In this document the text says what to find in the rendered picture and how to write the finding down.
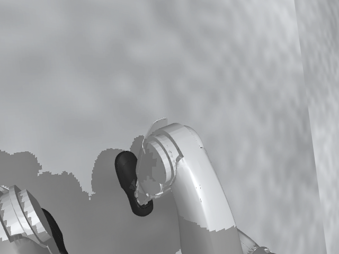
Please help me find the right robot hand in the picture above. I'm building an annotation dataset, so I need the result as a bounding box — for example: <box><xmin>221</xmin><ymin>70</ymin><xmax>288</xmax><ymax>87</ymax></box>
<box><xmin>237</xmin><ymin>229</ymin><xmax>260</xmax><ymax>254</ymax></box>

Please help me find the right robot foot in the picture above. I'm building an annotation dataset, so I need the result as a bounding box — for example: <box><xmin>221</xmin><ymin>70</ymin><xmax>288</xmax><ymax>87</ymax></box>
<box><xmin>115</xmin><ymin>151</ymin><xmax>153</xmax><ymax>216</ymax></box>

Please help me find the left robot foot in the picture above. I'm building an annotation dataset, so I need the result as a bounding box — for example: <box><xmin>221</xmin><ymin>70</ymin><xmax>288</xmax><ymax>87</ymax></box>
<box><xmin>42</xmin><ymin>208</ymin><xmax>68</xmax><ymax>254</ymax></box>

